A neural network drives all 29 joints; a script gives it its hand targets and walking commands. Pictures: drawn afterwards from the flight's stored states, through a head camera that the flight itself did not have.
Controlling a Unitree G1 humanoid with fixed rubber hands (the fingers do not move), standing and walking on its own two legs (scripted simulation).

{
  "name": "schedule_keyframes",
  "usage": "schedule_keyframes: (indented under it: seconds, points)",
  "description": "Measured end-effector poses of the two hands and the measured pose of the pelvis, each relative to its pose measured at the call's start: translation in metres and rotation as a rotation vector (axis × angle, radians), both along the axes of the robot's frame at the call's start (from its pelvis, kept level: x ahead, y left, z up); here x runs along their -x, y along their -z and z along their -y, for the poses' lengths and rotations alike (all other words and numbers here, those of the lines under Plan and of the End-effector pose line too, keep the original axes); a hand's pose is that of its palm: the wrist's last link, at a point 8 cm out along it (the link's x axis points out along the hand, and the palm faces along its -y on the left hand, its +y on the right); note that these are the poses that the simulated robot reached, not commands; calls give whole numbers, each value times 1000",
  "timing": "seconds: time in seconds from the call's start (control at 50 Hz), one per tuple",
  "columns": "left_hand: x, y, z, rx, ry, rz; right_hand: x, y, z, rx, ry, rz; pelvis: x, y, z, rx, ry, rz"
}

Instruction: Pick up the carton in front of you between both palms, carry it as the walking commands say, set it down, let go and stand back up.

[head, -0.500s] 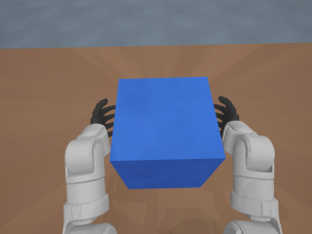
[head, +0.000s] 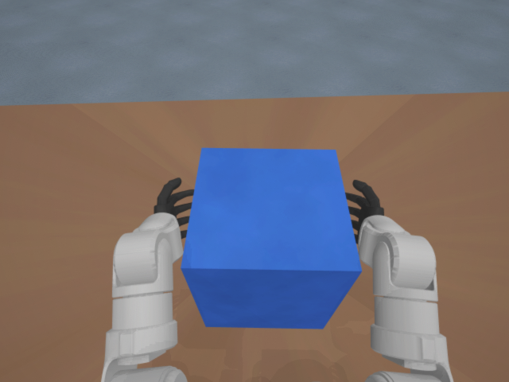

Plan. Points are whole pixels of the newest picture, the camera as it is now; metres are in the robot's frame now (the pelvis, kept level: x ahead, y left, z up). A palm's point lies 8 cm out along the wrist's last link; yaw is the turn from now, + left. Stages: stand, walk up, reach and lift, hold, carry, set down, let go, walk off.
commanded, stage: carry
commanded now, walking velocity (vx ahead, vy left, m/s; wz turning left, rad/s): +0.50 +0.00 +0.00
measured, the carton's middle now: (266, 244) +0.33 -0.01 +0.02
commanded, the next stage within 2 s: none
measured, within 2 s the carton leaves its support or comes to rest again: neither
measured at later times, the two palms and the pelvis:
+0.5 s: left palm (185, 116) +0.63 +0.15 +0.06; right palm (320, 107) +0.65 -0.15 +0.06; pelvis +0.32 -0.02 -0.05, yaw +1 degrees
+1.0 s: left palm (190, 65) +0.96 +0.17 +0.00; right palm (290, 64) +0.94 -0.13 +0.01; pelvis +0.63 +0.03 -0.09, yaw +0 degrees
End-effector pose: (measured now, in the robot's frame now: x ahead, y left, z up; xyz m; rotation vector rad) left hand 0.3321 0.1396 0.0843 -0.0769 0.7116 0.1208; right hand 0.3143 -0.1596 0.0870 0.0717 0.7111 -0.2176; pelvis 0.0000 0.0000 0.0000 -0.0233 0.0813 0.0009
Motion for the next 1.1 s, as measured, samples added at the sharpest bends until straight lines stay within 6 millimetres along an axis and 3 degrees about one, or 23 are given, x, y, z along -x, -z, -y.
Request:
schedule_keyframes:
  seconds: [0.08, 0.2, 0.32, 0.38, 0.42, 0.52, 0.6, 0.72, 0.82, 0.92, 1.02, 1.1]
  points:
    - [-44, 5, 4, 18, 1, -6, -39, 4, 3, -20, 35, -3, -41, -7, -6, 9, 8, -11]
    - [-115, 0, 2, 18, -13, 53, -118, -4, 3, -22, 22, 56, -113, -8, -4, 10, -1, -22]
    - [-201, -9, 7, -6, -23, 155, -211, -12, 8, -7, -20, 155, -203, 15, 7, -21, -15, -11]
    - [-245, -5, 8, -41, -39, 196, -264, -3, 9, -6, -60, 196, -253, 43, 13, -38, -23, 8]
    - [-268, 3, 4, -65, -54, 171, -293, 9, 5, -10, -89, 170, -274, 50, 16, -15, -18, 8]
    - [-305, 27, -8, -33, -112, 46, -346, 30, -9, -28, -122, 47, -326, 45, 25, -32, -23, 0]
    - [-347, 31, -14, -20, -136, 29, -390, 36, -14, -48, -119, 29, -367, 39, 26, -43, -28, -11]
    - [-428, 24, -18, -21, -115, 76, -461, 34, -18, -50, -97, 76, -438, 38, 15, -42, -17, -20]
    - [-504, 24, -29, -22, -94, 133, -532, 33, -29, -32, -91, 133, -512, 57, -1, -17, -7, -14]
    - [-584, 54, -40, -16, -45, 145, -602, 54, -40, 16, -71, 145, -587, 95, -17, -12, 5, 7]
    - [-633, 84, -33, -5, -4, 12, -636, 86, -32, -1, -9, 12, -635, 90, -31, -6, 0, 3]
    - [-677, 87, -29, 15, -5, 13, -675, 87, -29, -18, 22, 15, -674, 83, -36, 2, 7, -7]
